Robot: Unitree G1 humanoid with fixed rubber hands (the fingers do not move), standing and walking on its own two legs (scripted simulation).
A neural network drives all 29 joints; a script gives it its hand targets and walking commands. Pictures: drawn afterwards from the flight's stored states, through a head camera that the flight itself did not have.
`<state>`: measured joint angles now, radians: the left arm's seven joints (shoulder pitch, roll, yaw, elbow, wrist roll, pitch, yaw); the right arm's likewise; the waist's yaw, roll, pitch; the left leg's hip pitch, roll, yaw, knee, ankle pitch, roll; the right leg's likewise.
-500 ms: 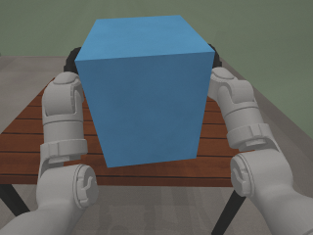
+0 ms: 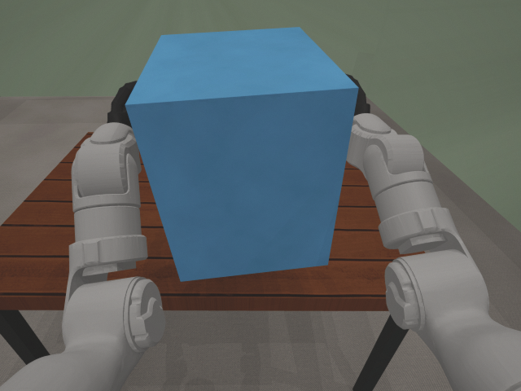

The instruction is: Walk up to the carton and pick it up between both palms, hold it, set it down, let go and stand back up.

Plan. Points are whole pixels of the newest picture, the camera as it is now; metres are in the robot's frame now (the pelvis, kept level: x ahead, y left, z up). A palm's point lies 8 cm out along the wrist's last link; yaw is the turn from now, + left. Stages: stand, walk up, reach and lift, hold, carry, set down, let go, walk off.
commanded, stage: hold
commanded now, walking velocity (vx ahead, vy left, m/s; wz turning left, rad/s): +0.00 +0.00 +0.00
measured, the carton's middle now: (243, 147) +0.41 +0.00 +0.23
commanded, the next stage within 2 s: none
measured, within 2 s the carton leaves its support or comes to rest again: neither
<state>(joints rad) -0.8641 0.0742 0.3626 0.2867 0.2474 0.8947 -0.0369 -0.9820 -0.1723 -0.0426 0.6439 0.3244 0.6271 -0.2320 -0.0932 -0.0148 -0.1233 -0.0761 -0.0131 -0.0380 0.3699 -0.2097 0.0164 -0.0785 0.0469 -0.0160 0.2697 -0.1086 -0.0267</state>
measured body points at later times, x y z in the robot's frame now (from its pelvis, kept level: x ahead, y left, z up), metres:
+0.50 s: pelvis +0.00 +0.00 +0.00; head -0.08 +0.02 +0.44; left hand +0.39 +0.17 +0.28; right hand +0.39 -0.16 +0.29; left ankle +0.00 +0.11 -0.75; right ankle +0.03 -0.10 -0.75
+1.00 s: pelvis +0.00 +0.00 +0.00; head -0.08 +0.02 +0.44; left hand +0.38 +0.17 +0.28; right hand +0.38 -0.16 +0.29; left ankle +0.00 +0.11 -0.75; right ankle +0.03 -0.10 -0.75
